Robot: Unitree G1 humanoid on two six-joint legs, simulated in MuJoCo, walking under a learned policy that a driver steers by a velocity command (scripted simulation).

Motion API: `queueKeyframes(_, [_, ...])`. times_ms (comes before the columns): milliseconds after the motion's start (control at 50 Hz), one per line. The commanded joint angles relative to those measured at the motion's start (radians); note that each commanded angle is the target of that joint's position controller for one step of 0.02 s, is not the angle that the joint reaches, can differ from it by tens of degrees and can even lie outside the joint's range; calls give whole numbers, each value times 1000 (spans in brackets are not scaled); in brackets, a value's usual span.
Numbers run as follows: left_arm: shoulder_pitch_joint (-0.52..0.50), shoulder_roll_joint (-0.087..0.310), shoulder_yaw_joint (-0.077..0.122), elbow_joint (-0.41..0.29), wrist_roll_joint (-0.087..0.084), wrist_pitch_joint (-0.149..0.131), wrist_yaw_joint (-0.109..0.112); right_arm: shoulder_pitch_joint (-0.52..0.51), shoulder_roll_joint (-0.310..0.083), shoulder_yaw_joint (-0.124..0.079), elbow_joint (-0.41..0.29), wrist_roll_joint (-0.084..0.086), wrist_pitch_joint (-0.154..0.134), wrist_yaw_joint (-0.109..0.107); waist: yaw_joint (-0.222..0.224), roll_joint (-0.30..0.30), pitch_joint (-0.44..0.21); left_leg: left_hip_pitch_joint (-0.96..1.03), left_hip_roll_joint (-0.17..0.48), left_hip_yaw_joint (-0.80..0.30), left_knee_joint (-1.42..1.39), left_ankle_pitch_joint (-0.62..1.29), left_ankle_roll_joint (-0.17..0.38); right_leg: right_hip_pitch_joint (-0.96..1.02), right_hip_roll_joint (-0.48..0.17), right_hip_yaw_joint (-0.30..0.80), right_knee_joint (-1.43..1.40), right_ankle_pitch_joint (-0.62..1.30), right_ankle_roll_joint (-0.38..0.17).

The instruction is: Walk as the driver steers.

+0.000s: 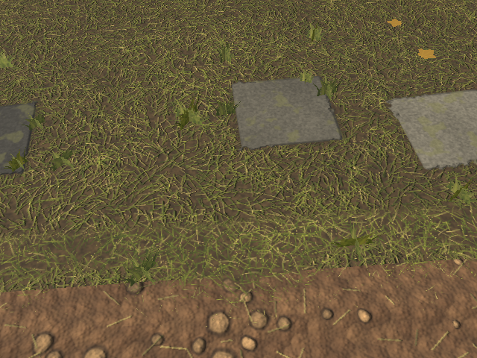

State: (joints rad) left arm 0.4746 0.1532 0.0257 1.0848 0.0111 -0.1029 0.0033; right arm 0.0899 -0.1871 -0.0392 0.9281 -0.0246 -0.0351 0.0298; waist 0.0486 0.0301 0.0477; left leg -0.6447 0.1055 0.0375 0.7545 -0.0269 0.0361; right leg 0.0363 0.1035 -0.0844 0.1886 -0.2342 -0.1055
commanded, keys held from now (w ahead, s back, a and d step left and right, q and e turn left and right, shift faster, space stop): w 0.86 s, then w+q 0.14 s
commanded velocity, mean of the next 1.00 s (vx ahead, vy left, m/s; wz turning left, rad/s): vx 0.50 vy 0.00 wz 0.02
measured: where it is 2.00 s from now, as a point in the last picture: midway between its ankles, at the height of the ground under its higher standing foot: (235, 189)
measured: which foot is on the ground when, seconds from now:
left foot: up 0.00-0.14, down 0.16-0.74, up 0.76-1.00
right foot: down 0.00-0.16, up 0.18-0.70, down 0.72-1.00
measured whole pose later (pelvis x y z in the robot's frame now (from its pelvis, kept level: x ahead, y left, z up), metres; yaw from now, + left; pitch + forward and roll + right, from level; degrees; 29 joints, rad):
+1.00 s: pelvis +0.56 -0.01 +0.00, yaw +2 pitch -1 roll +0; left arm 0.38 0.19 0.05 1.04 0.02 -0.10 0.00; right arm 0.22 -0.21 -0.06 0.96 -0.03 -0.04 0.02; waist 0.01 0.04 0.03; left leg -0.59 0.08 -0.03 1.05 -0.18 0.06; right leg -0.09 0.08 -0.14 0.27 -0.18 -0.11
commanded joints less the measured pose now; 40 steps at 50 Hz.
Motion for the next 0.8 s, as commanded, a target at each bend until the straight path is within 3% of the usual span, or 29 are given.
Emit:
queueKeyframes(20, [86, 121, 15, -15, 3, -9, 10, -123, -29, 3, -82, 6, -13, 1, 13, -97, 64, 9, -52, 60, -107, 39, 8, -14, -269, 123, -42, 518, -71])
queueKeyframes(60, [98, 128, 16, -7, 11, -6, 16, -153, -39, 1, -100, 5, -19, -1, 13, -100, 67, 7, -64, 60, -153, -1, 30, 61, -296, 124, -7, 588, -83])
queueKeyframes(100, [70, 143, 19, -8, 16, -6, 21, -117, -55, -6, -98, 5, -28, -7, -23, -107, 48, 84, -94, 67, -196, -78, 63, 100, -313, 109, 69, 769, -77])
queueKeyframes(140, [42, 163, 26, -10, 18, -2, 23, 63, -89, -26, -44, 3, -39, -21, -101, -115, -46, 295, -154, 83, -248, -135, 102, 107, -304, 90, 276, 972, -57])
queueKeyframes(160, [21, 164, 25, -16, 10, 1, 21, 230, -113, -41, 11, -7, -49, -30, -173, -93, -128, 513, -138, 65, -309, -78, 128, 18, -273, 62, 467, 880, -39])
queueKeyframes(180, [20, 128, 14, -49, -1, -1, 17, 404, -197, -65, 43, -33, -54, -41, -224, -5, -252, 773, 82, -171, -308, -152, 180, -195, -221, 29, 762, 519, -24])
queueKeyframes(200, [153, 36, 3, -53, -39, 4, 4, 417, -264, -83, 47, -35, -46, -32, -151, 216, -348, 1000, 343, -673, -421, -178, 341, -556, -20, 17, 1125, -282, 15])
queueKeyframes(220, [60, 135, 28, -53, -10, 10, 8, 326, -207, -74, 36, 1, -35, -21, -134, 29, -260, 899, 281, -664, -478, -284, 300, -642, -79, 144, 1174, -228, -4])
queueKeyframes(240, [-36, 133, 32, -89, -3, 6, 3, 220, -151, -56, 18, 10, -37, -18, -101, 11, -115, 745, 248, -504, -511, -261, 261, -665, -119, 142, 1130, -129, -5])
queueKeyframes(260, [-77, 116, 31, -96, -1, 3, 1, 177, -102, -43, 17, 6, -46, -14, -77, -28, -49, 633, 204, -406, -547, -150, 232, -634, -150, 138, 1078, -73, -2])
queueKeyframes(300, [-60, 82, 31, -90, 23, 27, -9, 188, -46, -23, 46, 8, -59, -24, -25, -1, -19, 517, 127, -259, -579, -28, 177, -548, -183, 129, 992, -40, 17])
queueKeyframes(360, [-88, 65, 33, -103, 29, 52, -23, 269, -76, -24, 81, 14, -78, -30, -8, 14, -7, 498, 99, -181, -600, 93, 172, -563, -189, 96, 932, -11, 44])
queueKeyframes(420, [-228, 80, 34, -152, 27, 64, -30, 324, -96, -23, 92, 14, -77, -31, -30, 23, 32, 517, 80, -138, -633, 114, 163, -669, -212, 67, 834, 90, 68])
queueKeyframes(520, [-427, 70, 20, -219, 12, 59, -33, 412, -90, -12, 109, 13, -75, -33, -79, 34, 54, 586, 55, -81, -631, 240, 138, -684, -189, 17, 574, 219, 82])
queueKeyframes(600, [-523, 76, 15, -255, 9, 52, -30, 471, -97, -12, 131, 5, -72, -42, -106, 45, 65, 706, 87, -71, -599, 313, 151, -681, -159, -4, 448, 214, 53])
queueKeyframes(660, [-511, 93, 22, -266, 10, 40, -26, 452, -113, -16, 137, -3, -68, -51, -77, 47, 58, 774, 119, -60, -521, 482, 149, -618, -131, -10, 383, 121, 10])
queueKeyframes(700, [-354, 120, 39, -219, 11, 28, -14, 420, -133, -22, 135, -5, -65, -54, -6, 54, -23, 774, 108, -37, -336, 711, 126, -416, -70, -30, 334, 62, -28])
queueKeyframes(720, [-186, 140, 53, -161, 18, 19, -5, 399, -133, -22, 130, 1, -60, -52, 65, 27, -107, 708, 72, -6, -149, 670, 107, -211, -60, -31, 270, 116, -53])
queueKeyframes(740, [-10, 214, 75, -124, 44, 11, 5, 394, -105, -12, 100, 13, -61, -47, 121, -47, -225, 499, 26, 22, 132, 352, 88, 55, -249, 173, 262, 52, -105])
queueKeyframes(760, [34, 304, 98, -119, 53, 16, 0, 517, -9, 2, 87, 52, -58, -35, 61, -272, -333, 141, -175, 55, 516, -428, 47, 296, -537, 684, 154, 2, -255])
queueKeyframes(780, [-50, 261, 91, -129, 12, 31, -9, 449, -105, -23, 91, 23, -54, -37, 43, -118, -282, 52, -140, -91, 592, -453, 64, 215, -496, 735, 83, -69, -234])
queueKeyframes(800, [-161, 204, 73, -147, 2, 31, -12, 357, -102, -27, 59, 16, -56, -34, 4, -87, -128, 11, -92, -90, 567, -361, 67, 69, -466, 567, 63, -65, -198])
Keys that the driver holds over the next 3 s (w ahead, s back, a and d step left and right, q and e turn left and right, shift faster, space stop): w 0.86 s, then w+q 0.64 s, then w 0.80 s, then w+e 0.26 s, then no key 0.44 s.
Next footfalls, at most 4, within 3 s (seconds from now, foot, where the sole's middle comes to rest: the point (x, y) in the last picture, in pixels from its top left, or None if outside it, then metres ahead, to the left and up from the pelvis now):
0.16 left None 0.28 0.10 -0.78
0.72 right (288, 322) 0.58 -0.07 -0.78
1.30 left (233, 239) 0.85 0.11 -0.78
1.86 right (247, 157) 1.21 0.07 -0.78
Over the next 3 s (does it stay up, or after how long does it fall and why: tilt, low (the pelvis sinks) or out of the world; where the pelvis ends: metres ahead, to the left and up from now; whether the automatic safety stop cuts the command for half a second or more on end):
stays up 1.49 0.29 -0.01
